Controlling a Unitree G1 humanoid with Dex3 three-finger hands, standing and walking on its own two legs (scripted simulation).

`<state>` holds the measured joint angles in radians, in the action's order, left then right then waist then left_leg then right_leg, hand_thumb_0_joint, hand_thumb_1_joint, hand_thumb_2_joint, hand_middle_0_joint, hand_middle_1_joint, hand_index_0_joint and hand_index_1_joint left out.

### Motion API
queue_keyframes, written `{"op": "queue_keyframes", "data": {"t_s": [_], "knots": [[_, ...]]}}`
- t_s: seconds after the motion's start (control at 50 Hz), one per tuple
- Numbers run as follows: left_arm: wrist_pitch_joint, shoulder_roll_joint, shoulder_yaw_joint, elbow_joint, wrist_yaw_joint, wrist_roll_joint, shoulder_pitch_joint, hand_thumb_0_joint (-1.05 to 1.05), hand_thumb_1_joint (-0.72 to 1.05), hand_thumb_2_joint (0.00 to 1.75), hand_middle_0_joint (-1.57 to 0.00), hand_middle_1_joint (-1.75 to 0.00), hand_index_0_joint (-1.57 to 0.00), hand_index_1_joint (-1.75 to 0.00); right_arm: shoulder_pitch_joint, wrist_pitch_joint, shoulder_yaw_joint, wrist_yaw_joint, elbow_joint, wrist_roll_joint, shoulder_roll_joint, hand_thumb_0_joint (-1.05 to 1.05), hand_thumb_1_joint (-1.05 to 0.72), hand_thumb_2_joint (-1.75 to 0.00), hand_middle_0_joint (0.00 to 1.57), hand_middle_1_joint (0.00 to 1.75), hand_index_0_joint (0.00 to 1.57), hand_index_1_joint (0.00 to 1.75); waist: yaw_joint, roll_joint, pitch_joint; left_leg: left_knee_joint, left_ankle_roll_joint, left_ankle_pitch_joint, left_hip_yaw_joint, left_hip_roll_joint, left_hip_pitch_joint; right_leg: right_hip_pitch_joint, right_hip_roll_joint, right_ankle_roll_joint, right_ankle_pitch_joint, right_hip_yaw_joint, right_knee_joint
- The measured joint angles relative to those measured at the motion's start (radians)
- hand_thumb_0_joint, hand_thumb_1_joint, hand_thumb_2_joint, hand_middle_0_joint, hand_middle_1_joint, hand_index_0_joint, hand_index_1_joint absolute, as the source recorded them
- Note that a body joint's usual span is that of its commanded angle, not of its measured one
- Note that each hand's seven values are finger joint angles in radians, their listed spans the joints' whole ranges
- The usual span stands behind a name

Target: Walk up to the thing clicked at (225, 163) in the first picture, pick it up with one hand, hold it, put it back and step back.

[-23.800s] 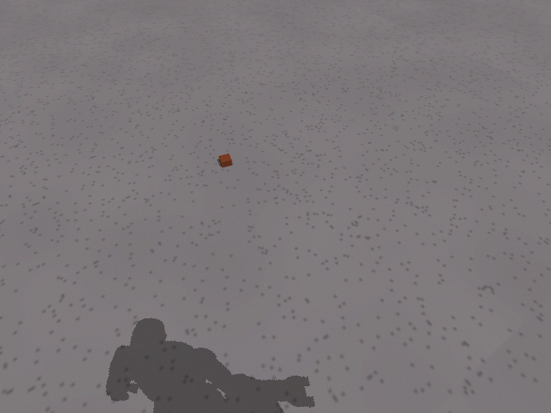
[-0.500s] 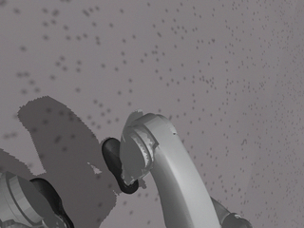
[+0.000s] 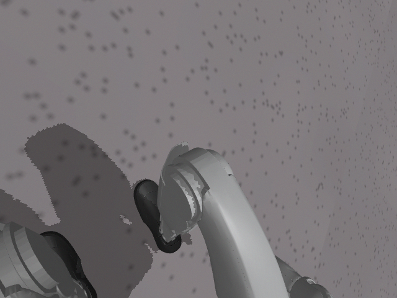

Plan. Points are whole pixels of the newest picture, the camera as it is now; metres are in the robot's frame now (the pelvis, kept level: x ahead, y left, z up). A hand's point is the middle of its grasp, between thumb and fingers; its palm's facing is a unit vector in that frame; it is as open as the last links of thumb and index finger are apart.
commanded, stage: close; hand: left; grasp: from above
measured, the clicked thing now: out of the picture +0.46 +0.42 -0.30
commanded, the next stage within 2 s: none
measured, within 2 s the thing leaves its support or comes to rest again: neither
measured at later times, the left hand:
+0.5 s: hand out of the picture +0.44 +0.41 -0.27, palm faces -0.33 -0.30 -0.89, open 9.8 cm
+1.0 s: hand out of the picture +0.44 +0.41 -0.27, palm faces -0.32 -0.31 -0.89, open 10.6 cm
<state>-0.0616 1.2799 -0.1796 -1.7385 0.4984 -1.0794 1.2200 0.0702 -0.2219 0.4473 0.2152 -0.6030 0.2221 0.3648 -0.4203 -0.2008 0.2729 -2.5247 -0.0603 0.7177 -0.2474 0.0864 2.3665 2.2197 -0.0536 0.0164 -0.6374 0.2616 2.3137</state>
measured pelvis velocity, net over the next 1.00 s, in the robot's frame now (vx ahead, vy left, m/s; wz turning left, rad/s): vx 0.00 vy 0.00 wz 0.00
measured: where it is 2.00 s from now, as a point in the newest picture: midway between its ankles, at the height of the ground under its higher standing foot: (122, 254)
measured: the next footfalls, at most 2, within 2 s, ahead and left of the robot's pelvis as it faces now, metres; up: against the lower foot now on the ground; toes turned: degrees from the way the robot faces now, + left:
none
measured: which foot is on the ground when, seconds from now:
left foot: down 0.00-1.00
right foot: down 0.00-1.00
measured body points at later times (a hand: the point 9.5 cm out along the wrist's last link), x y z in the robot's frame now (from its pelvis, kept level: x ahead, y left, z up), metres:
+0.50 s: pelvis +0.00 +0.00 +0.00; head +0.31 +0.15 +0.29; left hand +0.46 +0.42 -0.22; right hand +0.05 -0.24 -0.05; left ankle +0.06 +0.12 -0.28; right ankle +0.12 -0.10 -0.28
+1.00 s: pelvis +0.00 +0.00 +0.00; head +0.31 +0.15 +0.29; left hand +0.46 +0.42 -0.22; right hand +0.05 -0.23 -0.05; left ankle +0.06 +0.12 -0.28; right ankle +0.12 -0.10 -0.28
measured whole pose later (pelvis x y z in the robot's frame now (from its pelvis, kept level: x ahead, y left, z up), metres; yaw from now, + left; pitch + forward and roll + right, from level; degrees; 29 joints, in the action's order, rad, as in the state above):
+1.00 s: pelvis +0.00 +0.00 +0.00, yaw +0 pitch +28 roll -17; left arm -0.07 1.27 -0.19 -1.73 0.51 -1.09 1.22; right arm 0.07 -0.23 0.46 0.22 -0.60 0.22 0.36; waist -0.42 -0.21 0.27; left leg -2.52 -0.06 0.71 -0.25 0.09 2.36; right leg 2.22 -0.05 0.02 -0.63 0.26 2.31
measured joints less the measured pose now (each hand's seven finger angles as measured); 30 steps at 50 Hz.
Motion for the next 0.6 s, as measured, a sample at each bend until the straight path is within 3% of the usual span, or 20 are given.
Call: {"op": "queue_keyframes", "data": {"t_s": [0.6], "knots": [[0.007, -0.006, -0.01, -0.009, 0.019, -0.01, 0.005, 0.0, 0.1, 0.62, -0.47, -0.88, -0.53, -0.82, 0.012, -0.002, -0.001, 0.006, 0.0, 0.0, -0.003, 0.0, -0.9, -0.9, 0.2, 0.3, 0.2, 0.3, -0.007, 0.003, -0.01, 0.004, 0.0, -0.005, -0.003, -0.002, 0.001, -0.002, 0.0, 0.001, 0.005, 0.002, -0.007]]}}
